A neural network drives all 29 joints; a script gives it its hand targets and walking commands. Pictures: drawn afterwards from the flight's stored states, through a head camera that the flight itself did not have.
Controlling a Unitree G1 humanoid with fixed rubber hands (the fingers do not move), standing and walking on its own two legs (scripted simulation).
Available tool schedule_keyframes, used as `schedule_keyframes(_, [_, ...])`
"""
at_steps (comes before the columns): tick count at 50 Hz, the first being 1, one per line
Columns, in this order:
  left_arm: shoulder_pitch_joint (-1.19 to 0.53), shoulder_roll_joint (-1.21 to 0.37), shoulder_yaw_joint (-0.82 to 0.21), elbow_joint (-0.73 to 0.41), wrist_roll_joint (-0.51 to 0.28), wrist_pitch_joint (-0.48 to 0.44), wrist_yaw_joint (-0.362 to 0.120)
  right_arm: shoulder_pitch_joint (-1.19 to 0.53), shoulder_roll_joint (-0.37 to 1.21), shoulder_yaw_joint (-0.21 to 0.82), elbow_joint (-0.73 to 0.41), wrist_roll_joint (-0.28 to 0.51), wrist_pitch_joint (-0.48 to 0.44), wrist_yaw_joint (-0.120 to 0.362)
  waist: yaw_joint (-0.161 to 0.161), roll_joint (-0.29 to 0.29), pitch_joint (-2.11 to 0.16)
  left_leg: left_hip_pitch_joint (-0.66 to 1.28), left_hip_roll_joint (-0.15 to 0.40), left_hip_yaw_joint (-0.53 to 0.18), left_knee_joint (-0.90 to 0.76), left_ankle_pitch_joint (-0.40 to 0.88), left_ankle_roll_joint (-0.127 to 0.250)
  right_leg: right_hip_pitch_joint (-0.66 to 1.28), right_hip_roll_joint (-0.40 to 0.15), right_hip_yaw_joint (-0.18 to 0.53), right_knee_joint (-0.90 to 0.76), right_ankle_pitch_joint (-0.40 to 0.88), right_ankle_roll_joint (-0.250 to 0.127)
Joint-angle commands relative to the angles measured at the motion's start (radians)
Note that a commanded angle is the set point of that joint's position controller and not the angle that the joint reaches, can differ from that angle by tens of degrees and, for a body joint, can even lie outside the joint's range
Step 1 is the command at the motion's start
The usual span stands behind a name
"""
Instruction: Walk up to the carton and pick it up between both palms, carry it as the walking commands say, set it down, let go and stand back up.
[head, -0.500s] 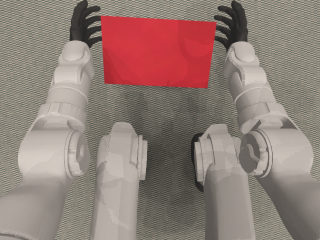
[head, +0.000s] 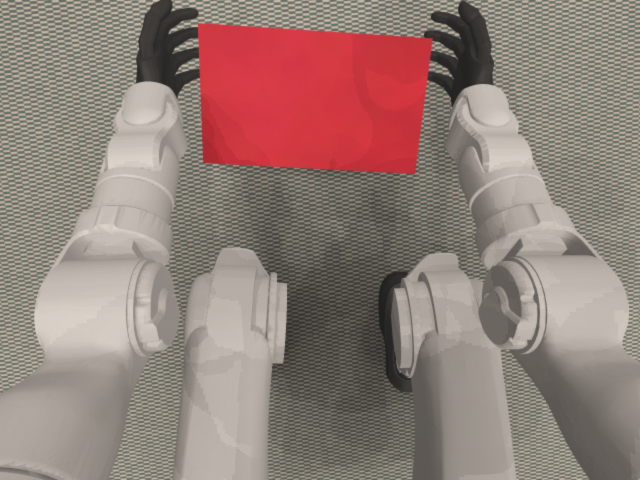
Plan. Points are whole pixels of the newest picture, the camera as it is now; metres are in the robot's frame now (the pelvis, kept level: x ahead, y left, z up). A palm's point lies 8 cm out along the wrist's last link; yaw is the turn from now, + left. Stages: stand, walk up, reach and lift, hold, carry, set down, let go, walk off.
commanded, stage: set down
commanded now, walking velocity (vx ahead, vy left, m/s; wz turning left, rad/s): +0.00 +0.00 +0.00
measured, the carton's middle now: (312, 104) +0.50 +0.04 -0.25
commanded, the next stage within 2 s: none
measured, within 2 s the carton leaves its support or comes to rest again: rests again in 0.76 s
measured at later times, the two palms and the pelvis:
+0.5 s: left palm (161, 79) +0.50 +0.20 -0.16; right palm (468, 82) +0.51 -0.13 -0.16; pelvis +0.00 +0.00 +0.00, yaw +0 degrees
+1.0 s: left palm (157, 126) +0.46 +0.22 -0.20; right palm (490, 119) +0.48 -0.17 -0.19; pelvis -0.01 +0.00 +0.00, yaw +0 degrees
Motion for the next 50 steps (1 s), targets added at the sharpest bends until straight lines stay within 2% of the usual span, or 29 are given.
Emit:
schedule_keyframes(1, [-0.325, -0.67, -0.262, -0.022, 0.001, 0.0, -0.197, -0.27, 0.722, 0.259, 0.011, -0.008, 0.017, 0.18, 0.03, 0.033, -0.856, 0.381, -0.033, 0.126, -0.216, 0.274, 0.048, 0.38, 0.034, -0.143, -0.165, 0.242, -0.072])
schedule_keyframes(2, [-0.316, -0.667, -0.255, -0.028, 0.002, -0.004, -0.196, -0.275, 0.721, 0.261, 0.009, -0.01, 0.015, 0.182, 0.039, 0.02, -0.854, 0.376, -0.037, 0.127, -0.209, 0.287, 0.048, 0.372, 0.035, -0.143, -0.162, 0.245, -0.07])
schedule_keyframes(6, [-0.313, -0.652, -0.266, -0.01, 0.004, -0.008, -0.189, -0.266, 0.711, 0.258, 0.028, -0.001, 0.01, 0.183, 0.043, 0.049, -0.85, 0.406, -0.033, 0.12, -0.215, 0.288, 0.051, 0.356, 0.036, -0.138, -0.152, 0.239, -0.076])
schedule_keyframes(7, [-0.309, -0.631, -0.26, -0.014, 0.004, -0.013, -0.186, -0.263, 0.709, 0.274, 0.029, 0.001, 0.01, 0.182, 0.049, 0.011, -0.834, 0.39, -0.033, 0.119, -0.211, 0.289, 0.053, 0.358, 0.032, -0.141, -0.158, 0.24, -0.069])
schedule_keyframes(9, [-0.301, -0.646, -0.261, 0.016, -0.005, -0.009, -0.187, -0.258, 0.682, 0.255, 0.036, -0.013, 0.006, 0.178, 0.018, 0.024, -0.815, 0.395, -0.034, 0.11, -0.212, 0.279, 0.055, 0.335, 0.03, -0.148, -0.152, 0.225, -0.071])
schedule_keyframes(12, [-0.294, -0.622, -0.256, 0.014, 0.002, -0.014, -0.185, -0.25, 0.671, 0.253, 0.05, -0.006, 0.004, 0.176, 0.04, 0.04, -0.803, 0.38, -0.032, 0.121, -0.206, 0.274, 0.052, 0.35, 0.029, -0.134, -0.16, 0.223, -0.073])
schedule_keyframes(13, [-0.303, -0.63, -0.266, 0.011, -0.008, -0.014, -0.185, -0.247, 0.675, 0.249, 0.048, -0.01, 0.004, 0.179, 0.025, 0.043, -0.808, 0.396, -0.033, 0.114, -0.217, 0.278, 0.052, 0.342, 0.032, -0.144, -0.153, 0.232, -0.074])
schedule_keyframes(14, [-0.298, -0.62, -0.26, 0.022, -0.007, -0.016, -0.184, -0.257, 0.664, 0.254, 0.05, -0.006, 0.001, 0.177, 0.036, 0.037, -0.811, 0.392, -0.033, 0.118, -0.208, 0.277, 0.053, 0.356, 0.028, -0.137, -0.152, 0.228, -0.074])
schedule_keyframes(15, [-0.287, -0.602, -0.256, 0.017, -0.008, -0.02, -0.181, -0.242, 0.646, 0.255, 0.059, -0.007, 0.001, 0.172, 0.025, 0.016, -0.808, 0.394, -0.03, 0.11, -0.21, 0.281, 0.054, 0.35, 0.026, -0.149, -0.148, 0.228, -0.069])
schedule_keyframes(16, [-0.299, -0.589, -0.257, 0.013, -0.009, -0.021, -0.18, -0.244, 0.639, 0.245, 0.062, -0.005, -0.002, 0.17, 0.031, 0.036, -0.803, 0.377, -0.029, 0.116, -0.209, 0.269, 0.052, 0.364, 0.026, -0.138, -0.153, 0.229, -0.074])
schedule_keyframes(19, [-0.257, -0.547, -0.239, 0.028, -0.008, -0.03, -0.167, -0.227, 0.593, 0.251, 0.059, 0.006, -0.012, 0.158, 0.05, 0.023, -0.817, 0.385, -0.031, 0.121, -0.2, 0.289, 0.05, 0.371, 0.025, -0.141, -0.149, 0.237, -0.068])
schedule_keyframes(20, [-0.273, -0.53, -0.247, 0.017, -0.012, -0.034, -0.163, -0.219, 0.579, 0.236, 0.057, 0.009, -0.016, 0.154, 0.039, 0.04, -0.813, 0.394, -0.027, 0.116, -0.205, 0.291, 0.048, 0.349, 0.028, -0.146, -0.144, 0.24, -0.067])
schedule_keyframes(22, [-0.256, -0.492, -0.245, 0.029, -0.027, -0.041, -0.149, -0.204, 0.528, 0.24, 0.075, 0.022, -0.024, 0.141, 0.041, 0.046, -0.823, 0.418, -0.022, 0.115, -0.201, 0.303, 0.04, 0.379, 0.021, -0.142, -0.144, 0.249, -0.066])
schedule_keyframes(24, [-0.227, -0.419, -0.215, 0.027, -0.022, -0.055, -0.132, -0.183, 0.482, 0.248, 0.071, 0.036, -0.033, 0.126, 0.055, 0.02, -0.831, 0.411, -0.019, 0.118, -0.195, 0.308, 0.041, 0.4, 0.018, -0.14, -0.147, 0.254, -0.06])
schedule_keyframes(25, [-0.222, -0.394, -0.222, 0.042, -0.028, -0.056, -0.123, -0.186, 0.457, 0.245, 0.064, 0.046, -0.038, 0.117, 0.056, 0.039, -0.842, 0.421, -0.015, 0.113, -0.195, 0.312, 0.039, 0.4, 0.018, -0.141, -0.141, 0.26, -0.059])
schedule_keyframes(28, [-0.166, -0.268, -0.204, 0.041, -0.053, -0.079, -0.084, -0.13, 0.31, 0.227, 0.065, 0.07, -0.057, 0.079, 0.042, 0.037, -0.86, 0.471, -0.01, 0.107, -0.198, 0.319, 0.033, 0.414, 0.007, -0.151, -0.138, 0.252, -0.052])
schedule_keyframes(31, [-0.09, -0.077, -0.151, 0.058, -0.062, -0.105, -0.037, -0.049, 0.14, 0.213, 0.089, 0.097, -0.072, 0.033, 0.046, 0.029, -0.868, 0.484, -0.001, 0.1, -0.203, 0.331, 0.03, 0.436, -0.008, -0.142, -0.146, 0.263, -0.045])
schedule_keyframes(33, [-0.063, 0.046, -0.135, 0.062, -0.08, -0.12, -0.005, -0.027, 0.017, 0.205, 0.06, 0.125, -0.086, 0.0, 0.042, 0.031, -0.872, 0.48, 0.01, 0.099, -0.2, 0.329, 0.026, 0.451, -0.016, -0.134, -0.148, 0.273, -0.042])
schedule_keyframes(35, [-0.055, 0.114, -0.127, 0.061, -0.099, -0.131, 0.01, -0.031, -0.034, 0.212, 0.014, 0.167, -0.097, -0.014, 0.054, 0.036, -0.892, 0.508, 0.02, 0.092, -0.204, 0.345, 0.029, 0.461, -0.02, -0.129, -0.143, 0.292, -0.038])
schedule_keyframes(37, [-0.088, 0.164, -0.117, -0.017, -0.122, -0.149, 0.02, -0.061, -0.065, 0.219, -0.059, 0.202, -0.112, -0.023, 0.074, 0.05, -0.925, 0.543, 0.029, 0.088, -0.197, 0.393, 0.03, 0.467, -0.022, -0.123, -0.128, 0.33, -0.041])
schedule_keyframes(38, [-0.115, 0.192, -0.111, -0.074, -0.132, -0.161, 0.024, -0.043, -0.067, 0.226, -0.061, 0.217, -0.115, -0.023, 0.069, 0.054, -0.965, 0.563, 0.028, 0.091, -0.189, 0.416, 0.029, 0.493, -0.022, -0.121, -0.121, 0.357, -0.042])
schedule_keyframes(39, [-0.135, 0.2, -0.116, -0.111, -0.14, -0.169, 0.027, -0.05, -0.057, 0.248, -0.073, 0.242, -0.115, -0.018, 0.093, 0.076, -0.983, 0.594, 0.028, 0.095, -0.188, 0.434, 0.028, 0.501, -0.024, -0.113, -0.12, 0.36, -0.045])
schedule_keyframes(40, [-0.164, 0.189, -0.133, -0.148, -0.16, -0.168, 0.027, -0.063, -0.048, 0.267, -0.073, 0.26, -0.112, -0.013, 0.089, 0.077, -1.001, 0.618, 0.033, 0.093, -0.181, 0.453, 0.028, 0.503, -0.026, -0.108, -0.116, 0.371, -0.052])
schedule_keyframes(43, [-0.204, 0.161, -0.218, -0.18, -0.205, -0.147, 0.007, -0.126, -0.049, 0.331, -0.119, 0.306, -0.095, -0.004, 0.071, 0.08, -1.004, 0.6, 0.045, 0.09, -0.184, 0.391, 0.036, 0.524, -0.037, -0.104, -0.12, 0.329, -0.056])
schedule_keyframes(44, [-0.213, 0.158, -0.232, -0.165, -0.217, -0.137, 0.001, -0.142, -0.067, 0.323, -0.127, 0.311, -0.088, -0.003, 0.05, 0.089, -1.005, 0.607, 0.048, 0.09, -0.187, 0.363, 0.034, 0.526, -0.042, -0.108, -0.126, 0.303, -0.058])
schedule_keyframes(46, [-0.199, 0.191, -0.201, -0.116, -0.227, -0.12, -0.003, -0.149, -0.099, 0.317, -0.142, 0.305, -0.081, -0.007, 0.05, 0.04, -0.983, 0.58, 0.052, 0.094, -0.188, 0.302, 0.039, 0.545, -0.053, -0.113, -0.137, 0.241, -0.048])
schedule_keyframes(48, [-0.18, 0.242, -0.155, -0.071, -0.204, -0.112, 0.001, -0.138, -0.131, 0.273, -0.104, 0.292, -0.071, -0.013, 0.06, 0.038, -0.922, 0.56, 0.06, 0.085, -0.203, 0.244, 0.045, 0.511, -0.058, -0.116, -0.137, 0.183, -0.048])
schedule_keyframes(49, [-0.171, 0.248, -0.147, -0.063, -0.19, -0.112, 0.001, -0.116, -0.147, 0.251, -0.069, 0.279, -0.068, -0.011, 0.048, 0.049, -0.888, 0.548, 0.061, 0.088, -0.21, 0.234, 0.04, 0.493, -0.059, -0.121, -0.142, 0.177, -0.047])
schedule_keyframes(50, [-0.163, 0.28, -0.108, -0.044, -0.173, -0.111, 0.005, -0.099, -0.165, 0.245, -0.033, 0.274, -0.062, -0.011, 0.069, 0.048, -0.887, 0.553, 0.064, 0.087, -0.202, 0.231, 0.039, 0.488, -0.06, -0.114, -0.136, 0.168, -0.046])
